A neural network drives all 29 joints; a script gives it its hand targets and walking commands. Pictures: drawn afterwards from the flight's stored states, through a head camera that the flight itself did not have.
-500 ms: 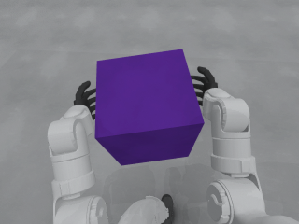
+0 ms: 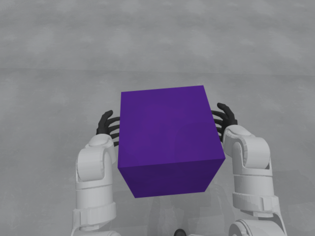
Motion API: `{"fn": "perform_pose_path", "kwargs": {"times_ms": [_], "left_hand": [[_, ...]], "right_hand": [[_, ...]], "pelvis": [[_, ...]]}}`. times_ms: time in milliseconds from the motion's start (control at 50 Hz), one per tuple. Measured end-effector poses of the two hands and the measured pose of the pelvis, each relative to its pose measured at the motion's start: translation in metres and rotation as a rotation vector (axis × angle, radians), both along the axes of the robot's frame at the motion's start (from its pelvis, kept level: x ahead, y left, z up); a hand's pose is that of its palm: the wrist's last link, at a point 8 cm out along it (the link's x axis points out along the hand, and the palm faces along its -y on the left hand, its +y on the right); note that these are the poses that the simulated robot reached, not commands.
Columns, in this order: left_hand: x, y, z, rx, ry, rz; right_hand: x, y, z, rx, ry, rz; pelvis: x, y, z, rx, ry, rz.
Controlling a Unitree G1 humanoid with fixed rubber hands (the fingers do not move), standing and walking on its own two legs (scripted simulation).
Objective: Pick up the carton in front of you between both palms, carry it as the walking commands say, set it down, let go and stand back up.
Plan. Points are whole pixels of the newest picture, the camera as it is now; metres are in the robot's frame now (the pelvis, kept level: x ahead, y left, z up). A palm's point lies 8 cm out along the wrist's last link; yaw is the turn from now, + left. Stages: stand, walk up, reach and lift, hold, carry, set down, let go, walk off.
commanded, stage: carry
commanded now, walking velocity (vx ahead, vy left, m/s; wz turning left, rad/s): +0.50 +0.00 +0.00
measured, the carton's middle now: (166, 146) +0.34 -0.01 -0.01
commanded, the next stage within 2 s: none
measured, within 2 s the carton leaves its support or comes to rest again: neither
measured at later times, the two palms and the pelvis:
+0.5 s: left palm (101, 67) +0.57 +0.19 +0.08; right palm (199, 66) +0.56 -0.11 +0.09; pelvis +0.30 +0.04 -0.01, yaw -2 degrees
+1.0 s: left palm (119, 23) +0.84 +0.15 +0.08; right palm (195, 21) +0.85 -0.15 +0.07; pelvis +0.58 +0.00 +0.00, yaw +2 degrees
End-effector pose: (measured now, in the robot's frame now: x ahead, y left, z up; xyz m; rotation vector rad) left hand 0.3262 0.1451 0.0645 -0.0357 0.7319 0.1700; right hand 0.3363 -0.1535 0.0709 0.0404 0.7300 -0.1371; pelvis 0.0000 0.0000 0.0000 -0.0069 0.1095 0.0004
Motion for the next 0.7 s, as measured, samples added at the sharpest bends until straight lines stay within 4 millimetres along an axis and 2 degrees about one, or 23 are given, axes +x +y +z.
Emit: {"fn": "perform_pose_path", "kwargs": {"times_ms": [120,220,320,420,540,620,700], "left_hand": [[0.023,0.02,0.031,-0.024,-0.034,0.134],[0.067,0.023,0.051,0.005,-0.078,0.1],[0.126,0.025,0.046,0.003,-0.079,0.034],[0.201,0.036,0.026,-0.026,-0.091,-0.019],[0.265,0.04,0.017,-0.042,0.031,-0.06],[0.303,0.038,0.024,-0.037,0.028,-0.065],[0.346,0.037,0.035,-0.026,-0.014,-0.055]], "right_hand": [[0.048,0.022,0.022,0.051,-0.029,0.068],[0.083,0.024,0.034,0.021,-0.078,0.084],[0.125,0.024,0.033,0.008,-0.08,0.028],[0.187,0.036,0.026,-0.019,-0.09,-0.026],[0.236,0.04,0.017,-0.023,0.031,-0.078],[0.273,0.038,0.023,-0.015,0.028,-0.09],[0.32,0.036,0.033,-0.013,-0.014,-0.072]], "pelvis": [[0.072,-0.012,0.019,0.058,-0.005,0.022],[0.134,-0.004,0.018,0.062,-0.022,0.022],[0.2,0.012,0.005,0.038,-0.049,0.017],[0.266,0.033,-0.02,0.036,-0.075,-0.016],[0.316,0.047,-0.004,0.011,-0.054,-0.041],[0.354,0.049,0.008,-0.004,-0.043,-0.039],[0.398,0.044,0.013,-0.007,-0.039,-0.032]]}}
